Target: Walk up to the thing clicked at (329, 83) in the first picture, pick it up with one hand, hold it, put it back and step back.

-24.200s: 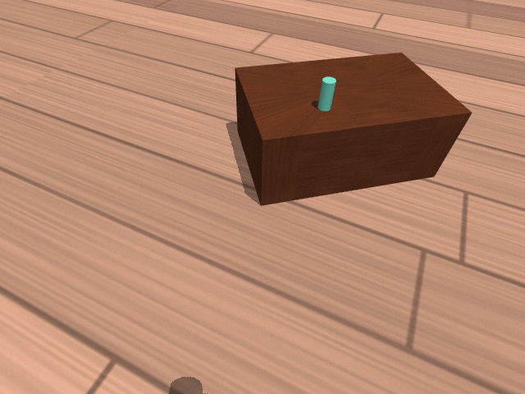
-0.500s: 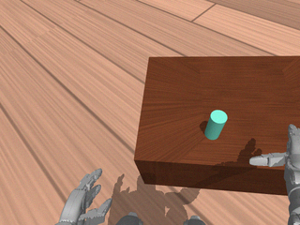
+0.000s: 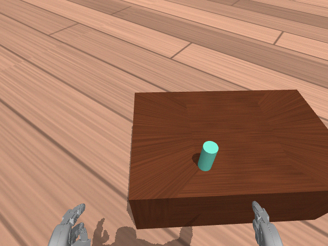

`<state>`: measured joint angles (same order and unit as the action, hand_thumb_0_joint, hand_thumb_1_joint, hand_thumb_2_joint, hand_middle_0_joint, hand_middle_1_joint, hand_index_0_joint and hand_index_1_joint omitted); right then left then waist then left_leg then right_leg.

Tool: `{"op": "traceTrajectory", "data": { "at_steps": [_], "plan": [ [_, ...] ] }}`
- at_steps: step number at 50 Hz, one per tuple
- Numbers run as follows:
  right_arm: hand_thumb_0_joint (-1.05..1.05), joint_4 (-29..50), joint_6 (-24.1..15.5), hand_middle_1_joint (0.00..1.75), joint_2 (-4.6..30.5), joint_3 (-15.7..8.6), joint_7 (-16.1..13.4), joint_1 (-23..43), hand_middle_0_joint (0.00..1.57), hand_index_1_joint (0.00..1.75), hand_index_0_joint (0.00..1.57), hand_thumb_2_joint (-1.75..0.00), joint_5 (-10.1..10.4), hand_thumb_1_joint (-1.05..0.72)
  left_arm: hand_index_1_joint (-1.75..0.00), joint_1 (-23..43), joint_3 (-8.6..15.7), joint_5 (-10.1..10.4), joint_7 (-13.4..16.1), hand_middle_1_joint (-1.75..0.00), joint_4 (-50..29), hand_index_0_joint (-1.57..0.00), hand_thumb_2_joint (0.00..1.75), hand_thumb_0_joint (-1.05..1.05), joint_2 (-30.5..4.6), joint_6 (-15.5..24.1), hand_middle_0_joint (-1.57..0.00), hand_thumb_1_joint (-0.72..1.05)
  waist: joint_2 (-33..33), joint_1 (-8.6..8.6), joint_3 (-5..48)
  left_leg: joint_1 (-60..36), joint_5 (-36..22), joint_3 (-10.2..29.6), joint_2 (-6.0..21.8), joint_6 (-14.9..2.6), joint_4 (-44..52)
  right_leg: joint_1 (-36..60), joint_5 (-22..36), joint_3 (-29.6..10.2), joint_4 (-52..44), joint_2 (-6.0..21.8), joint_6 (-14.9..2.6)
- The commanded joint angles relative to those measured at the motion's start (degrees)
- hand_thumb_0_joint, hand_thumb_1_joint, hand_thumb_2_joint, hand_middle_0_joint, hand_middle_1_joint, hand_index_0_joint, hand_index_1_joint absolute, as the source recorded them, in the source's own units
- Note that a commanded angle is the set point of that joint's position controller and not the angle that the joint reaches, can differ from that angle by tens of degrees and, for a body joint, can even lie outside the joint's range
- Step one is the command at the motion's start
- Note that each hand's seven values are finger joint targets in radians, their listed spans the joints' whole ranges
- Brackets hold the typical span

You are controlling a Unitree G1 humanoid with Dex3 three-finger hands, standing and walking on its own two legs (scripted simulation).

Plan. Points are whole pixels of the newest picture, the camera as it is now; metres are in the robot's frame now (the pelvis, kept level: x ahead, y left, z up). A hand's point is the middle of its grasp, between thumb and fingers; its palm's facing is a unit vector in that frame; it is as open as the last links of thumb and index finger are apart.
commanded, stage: home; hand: right
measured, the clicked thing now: (207, 156) +0.52 -0.19 -0.24
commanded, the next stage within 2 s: stand in 1.92 s
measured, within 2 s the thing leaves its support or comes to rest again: neither
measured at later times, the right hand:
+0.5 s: hand out of the picture +0.15 -0.17 -0.05, palm faces +0.12 +0.97 -0.23, open 17.1 cm
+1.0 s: hand (243, 244) +0.17 -0.18 -0.05, palm faces +0.11 +0.97 -0.23, open 17.1 cm
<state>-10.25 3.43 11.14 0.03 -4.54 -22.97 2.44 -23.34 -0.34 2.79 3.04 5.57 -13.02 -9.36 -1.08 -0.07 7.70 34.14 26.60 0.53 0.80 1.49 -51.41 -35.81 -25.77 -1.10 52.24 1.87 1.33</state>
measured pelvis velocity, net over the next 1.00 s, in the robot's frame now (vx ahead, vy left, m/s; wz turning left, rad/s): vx -0.01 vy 0.00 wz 0.01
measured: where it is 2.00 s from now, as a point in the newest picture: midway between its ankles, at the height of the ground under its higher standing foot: outside the picture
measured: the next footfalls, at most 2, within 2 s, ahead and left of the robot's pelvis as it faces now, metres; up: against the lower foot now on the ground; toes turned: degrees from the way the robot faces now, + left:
none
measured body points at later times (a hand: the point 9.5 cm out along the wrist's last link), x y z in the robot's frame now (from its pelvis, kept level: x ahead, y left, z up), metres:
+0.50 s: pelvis -0.02 +0.01 -0.01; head +0.00 +0.01 +0.44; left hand +0.14 +0.24 -0.04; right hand +0.14 -0.22 -0.04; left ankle -0.01 +0.14 -0.69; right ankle +0.00 -0.13 -0.69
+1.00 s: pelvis -0.01 +0.00 -0.01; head +0.01 +0.00 +0.44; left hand +0.15 +0.23 -0.04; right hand +0.16 -0.23 -0.03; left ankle -0.01 +0.13 -0.69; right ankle +0.00 -0.13 -0.69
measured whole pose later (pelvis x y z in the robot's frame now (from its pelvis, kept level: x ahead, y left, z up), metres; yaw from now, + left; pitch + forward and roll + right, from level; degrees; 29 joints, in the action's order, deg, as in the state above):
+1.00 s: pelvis -0.01 +0.00 -0.01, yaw +0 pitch +9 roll +0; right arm -4.5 0.8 11.4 0.3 -5.3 -25.9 1.3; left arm -26.1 0.0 2.1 4.6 2.1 -11.4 -7.8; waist 0.1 -0.5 7.4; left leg 37.0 27.9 1.6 1.2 1.6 -55.7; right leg -37.8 -26.6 -0.2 55.3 1.5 1.3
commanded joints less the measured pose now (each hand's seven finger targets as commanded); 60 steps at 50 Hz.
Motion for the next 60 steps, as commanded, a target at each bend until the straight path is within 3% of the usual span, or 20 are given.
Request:
{"op": "traceTrajectory", "data": {
  "at_steps": [1, 7, 8, 12, 16, 19, 23, 26, 33, 38, 40, 41, 42, 43, 44, 49, 50, 51, 52, 60],
  "plan": [
    [0.0, 15.69, -3.63, 0.07, 7.72, -3.98, -0.81, 3.8, 0.06, 0.07, 0.06, -0.1, -0.5, 0.48, -0.3, 0.63, 1.92, -0.66, 1.06, -0.3, -11.29, -0.2, 0.9, 0.0, -3.67, 3.89, -0.2, 0.9, 2.9, 1.31, 4.53, -3.44, -14.75, -0.85, -0.56, -0.56, 8.63, 5.03, 12.18, 3.6, -6.39, -1.67, -2.12],
    [0.0, 15.24, -4.43, 0.07, 6.77, -3.7, -1.18, 2.25, 0.06, 0.07, 0.06, -0.1, -0.9, 0.47, -0.3, 0.46, 2.85, -1.1, 2.13, -0.3, -11.62, -0.2, 0.9, 0.0, -4.3, 5.13, -0.2, 0.9, 0.92, 1.09, 3.21, -1.01, -7.11, -0.77, -0.36, -1.29, 8.97, 3.89, 6.06, 3.53, -7.04, -1.99, -1.97],
    [0.0, 18.9, -4.85, 0.06, 8.5, -4.49, -1.35, 4.26, 0.06, 0.06, 0.06, -0.09, -0.87, 0.48, -0.3, -0.85, 3.84, -1.07, 2.35, -0.3, -10.85, -0.2, 0.9, 0.0, -4.92, 5.12, -0.2, 0.9, -0.28, 1.13, 3.77, -0.73, -6.79, -0.48, -0.23, -1.4, 9.07, 4.5, 5.87, 3.54, -7.04, -2.01, -1.85],
    [0.0, 13.23, -4.39, 0.06, 4.52, -1.53, -1.26, -2.64, 0.06, 0.06, 0.06, -0.09, -1.01, 0.49, -0.3, 0.1, 2.93, -1.21, 2.24, -0.3, -12.28, -0.2, 0.9, 0.0, -4.57, 5.68, -0.2, 0.9, 3.05, 0.08, 2.54, -0.25, -4.35, -1.24, -0.4, -1.47, 9.0, 2.83, 4.88, 3.35, -6.79, -2.08, -1.95],
    [0.0, 14.33, -5.35, 0.06, 5.34, -2.08, -1.32, -1.46, 0.06, 0.06, 0.06, -0.09, -1.09, 0.49, -0.3, 1.95, 2.19, -1.16, 2.14, -0.3, -13.95, -0.2, 0.9, 0.0, -3.69, 5.57, -0.2, 0.9, 4.51, -0.76, 2.54, -0.26, -3.07, -0.95, -0.06, -1.4, 9.44, 2.3, 5.07, 3.56, -6.2, -2.27, -1.77],
    [0.0, 14.56, -5.8, 0.06, 6.7, -3.46, -1.6, -0.98, 0.06, 0.06, 0.06, -0.08, -1.1, 0.5, -0.3, 2.31, 3.41, -1.0, 2.4, -0.3, -14.84, -0.2, 0.9, 0.0, -4.47, 5.53, -0.2, 0.9, 4.6, -0.87, 1.74, 0.55, -2.04, -0.7, -0.08, -1.44, 9.34, 1.95, 4.14, 3.59, -6.4, -2.19, -1.79],
    [0.0, 15.46, -6.54, 0.06, 7.33, -4.04, -1.86, 0.0, 0.06, 0.06, 0.06, -0.09, -1.16, 0.48, -0.3, -0.27, 3.39, -1.0, 2.64, -0.3, -13.49, -0.2, 0.9, 0.0, -4.11, 5.09, -0.2, 0.9, 2.58, -0.37, 2.21, 0.63, -3.74, -1.23, -0.55, -1.56, 7.98, 2.74, 4.49, 3.61, -6.75, -1.94, -1.84],
    [0.0, 16.07, -6.64, 0.06, 6.35, -2.86, -1.78, 0.43, 0.06, 0.06, 0.06, -0.08, -1.14, 0.5, -0.3, -1.29, 3.15, -1.03, 2.56, -0.3, -13.45, -0.2, 0.9, 0.0, -3.7, 5.13, -0.2, 0.9, 1.18, 0.39, 2.79, 0.9, -4.84, -1.73, -0.88, -1.66, 7.07, 3.33, 4.74, 3.47, -6.99, -1.8, -1.86],
    [0.0, 16.5, -6.08, 0.06, 5.74, -2.5, -1.61, -0.67, 0.06, 0.06, 0.06, -0.09, -1.15, 0.48, -0.3, -1.05, 3.73, -1.0, 2.44, -0.3, -14.31, -0.2, 0.9, 0.0, -4.27, 5.59, -0.2, 0.9, 1.73, -0.01, 3.42, 0.82, -6.26, -2.2, -1.03, -1.58, 6.46, 3.13, 6.31, 3.27, -6.39, -1.83, -1.83],
    [0.0, 15.75, -5.87, 0.07, 6.02, -3.18, -1.78, -2.52, 0.06, 0.07, 0.06, -0.1, -1.32, 0.47, -0.3, -0.48, 4.31, -1.09, 2.55, -0.3, -15.19, -0.2, 0.9, 0.0, -4.98, 5.13, -0.2, 0.9, 2.64, -0.42, 5.93, -1.02, -13.04, -2.17, -1.06, -1.47, 4.57, 4.3, 13.11, 3.07, -5.19, -1.6, -1.77],
    [0.0, 14.9, -5.68, 0.06, 5.43, -2.79, -1.69, -2.63, 0.06, 0.06, 0.06, -0.08, -1.28, 0.5, -0.3, -1.37, 4.33, -1.05, 2.46, -0.3, -14.35, -0.2, 0.9, 0.0, -4.72, 4.94, -0.2, 0.9, 2.59, -0.25, 4.68, -0.72, -12.03, -2.41, -1.19, -1.55, 4.38, 3.65, 12.29, 2.83, -5.73, -1.45, -1.7],
    [0.0, 16.71, -5.89, 0.06, 6.05, -3.02, -1.77, -1.66, 0.06, 0.06, 0.06, -0.09, -1.33, 0.49, -0.3, -0.81, 3.15, -1.13, 2.35, -0.3, -14.27, -0.2, 0.9, 0.0, -3.96, 4.85, -0.2, 0.9, 1.16, -0.97, 4.74, -0.8, -11.76, -2.4, -1.14, -1.67, 4.26, 3.8, 12.22, 2.8, -5.98, -1.43, -1.45],
    [0.0, 16.41, -5.91, 0.06, 5.66, -2.7, -1.72, -1.13, 0.06, 0.06, 0.06, -0.09, -1.41, 0.49, -0.3, -1.68, 3.58, -1.14, 2.36, -0.3, -14.35, -0.2, 0.9, 0.0, -3.76, 4.78, -0.2, 0.9, 1.16, -0.02, 5.27, -0.51, -11.64, -2.35, -1.26, -1.58, 4.49, 4.12, 11.84, 2.85, -5.89, -1.41, -1.58],
    [0.0, 16.3, -5.97, 0.06, 5.72, -2.79, -1.66, -1.19, 0.06, 0.06, 0.06, -0.08, -1.24, 0.51, -0.3, 0.17, 2.76, -1.08, 2.38, -0.3, -15.01, -0.2, 0.9, 0.0, -3.42, 4.84, -0.2, 0.9, 1.61, -0.74, 3.13, -0.02, -9.18, -2.23, -1.13, -1.6, 5.24, 2.97, 9.31, 3.01, -6.18, -1.42, -1.62],
    [0.0, 15.8, -5.86, 0.06, 5.24, -2.48, -1.62, -1.98, 0.06, 0.06, 0.06, -0.08, -1.29, 0.5, -0.3, -1.63, 3.48, -0.99, 2.4, -0.3, -14.3, -0.2, 0.9, 0.0, -3.52, 4.8, -0.2, 0.9, 2.42, -0.01, 3.3, 0.16, -9.48, -2.2, -1.21, -1.5, 5.09, 3.17, 9.37, 3.09, -6.15, -1.4, -1.74],
    [0.0, 16.78, -5.49, 0.06, 5.8, -2.84, -1.48, -2.08, 0.06, 0.06, 0.06, -0.09, -1.37, 0.49, -0.3, -3.16, 4.18, -1.16, 2.22, -0.3, -13.42, -0.2, 0.9, 0.0, -4.08, 4.63, -0.2, 0.9, 0.93, 0.05, 4.85, -0.55, -12.55, -2.51, -1.28, -1.48, 4.26, 4.07, 12.7, 3.08, -5.84, -1.44, -1.47],
    [0.0, 17.33, -5.56, 0.06, 6.27, -3.6, -1.52, -2.62, 0.06, 0.06, 0.06, -0.07, -1.4, 0.51, -0.3, -2.71, 3.82, -1.34, 2.16, -0.3, -13.54, -0.2, 0.9, 0.0, -4.0, 4.62, -0.2, 0.9, -0.21, -0.68, 5.68, -0.92, -13.7, -2.14, -1.08, -1.56, 3.95, 4.18, 13.78, 3.29, -5.29, -1.56, -1.39],
    [0.0, 16.9, -5.48, 0.06, 5.71, -2.71, -1.38, -1.67, 0.06, 0.06, 0.06, -0.08, -1.37, 0.5, -0.3, -1.99, 3.8, -1.15, 2.2, -0.3, -14.28, -0.2, 0.9, 0.0, -3.91, 4.69, -0.2, 0.9, 0.44, 0.2, 4.68, -0.46, -13.34, -2.24, -1.09, -1.45, 4.28, 4.03, 13.22, 3.3, -5.34, -1.52, -1.48],
    [0.0, 16.85, -5.34, 0.06, 6.35, -3.78, -1.46, -2.33, 0.06, 0.06, 0.06, -0.08, -1.36, 0.51, -0.3, -2.15, 4.56, -1.21, 2.23, -0.3, -14.04, -0.2, 0.9, 0.0, -4.5, 4.64, -0.2, 0.9, 1.17, -0.25, 5.3, -0.58, -13.27, -2.24, -1.16, -1.43, 4.18, 3.75, 13.31, 3.15, -5.23, -1.47, -1.51],
    [0.0, 17.6, -5.54, 0.06, 5.39, -2.56, -1.55, -2.07, 0.06, 0.06, 0.06, -0.08, -1.37, 0.5, -0.3, -1.5, 3.9, -1.16, 2.13, -0.3, -15.41, -0.2, 0.9, 0.0, -4.04, 4.76, -0.2, 0.9, 1.3, -0.3, 5.08, 0.07, -10.27, -2.23, -1.31, -1.65, 4.29, 3.72, 10.47, 2.9, -5.84, -1.31, -1.52]
  ]
}}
